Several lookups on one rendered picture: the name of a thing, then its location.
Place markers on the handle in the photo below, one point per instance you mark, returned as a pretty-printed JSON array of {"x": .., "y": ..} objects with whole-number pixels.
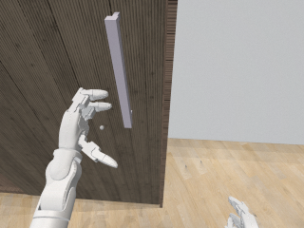
[{"x": 114, "y": 37}]

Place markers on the robot left forearm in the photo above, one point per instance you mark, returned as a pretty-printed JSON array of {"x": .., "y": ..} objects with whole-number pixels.
[{"x": 55, "y": 206}]

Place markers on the robot right hand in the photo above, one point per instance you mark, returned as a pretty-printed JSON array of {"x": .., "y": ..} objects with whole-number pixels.
[{"x": 246, "y": 220}]

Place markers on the robot left hand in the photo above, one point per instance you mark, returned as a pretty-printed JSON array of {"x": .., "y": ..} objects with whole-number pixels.
[{"x": 75, "y": 122}]

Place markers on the wardrobe door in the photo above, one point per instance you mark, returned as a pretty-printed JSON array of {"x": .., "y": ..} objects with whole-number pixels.
[
  {"x": 4, "y": 182},
  {"x": 51, "y": 48}
]

